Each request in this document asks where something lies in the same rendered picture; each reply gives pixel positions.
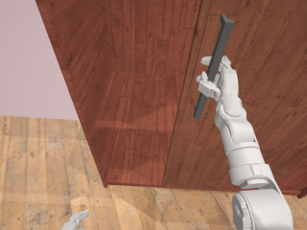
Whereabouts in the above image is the robot right upper arm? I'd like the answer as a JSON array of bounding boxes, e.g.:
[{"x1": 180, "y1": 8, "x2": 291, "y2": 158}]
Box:
[{"x1": 232, "y1": 189, "x2": 295, "y2": 230}]

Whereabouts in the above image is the left robot hand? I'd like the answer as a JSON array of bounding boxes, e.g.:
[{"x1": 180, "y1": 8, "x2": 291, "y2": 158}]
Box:
[{"x1": 60, "y1": 210, "x2": 89, "y2": 230}]

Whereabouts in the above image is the wardrobe door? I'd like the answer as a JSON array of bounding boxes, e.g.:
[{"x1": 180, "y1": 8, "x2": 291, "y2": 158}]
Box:
[
  {"x1": 276, "y1": 160, "x2": 307, "y2": 191},
  {"x1": 161, "y1": 0, "x2": 307, "y2": 193}
]

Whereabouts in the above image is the handle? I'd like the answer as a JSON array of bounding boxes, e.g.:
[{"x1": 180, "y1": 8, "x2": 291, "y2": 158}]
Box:
[{"x1": 193, "y1": 14, "x2": 235, "y2": 120}]

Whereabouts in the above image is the right robot forearm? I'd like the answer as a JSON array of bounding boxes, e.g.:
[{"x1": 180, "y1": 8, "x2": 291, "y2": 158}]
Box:
[{"x1": 214, "y1": 95, "x2": 294, "y2": 226}]

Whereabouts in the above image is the right robot hand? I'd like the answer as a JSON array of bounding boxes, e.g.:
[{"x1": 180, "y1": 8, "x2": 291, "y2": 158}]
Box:
[{"x1": 196, "y1": 56, "x2": 239, "y2": 103}]

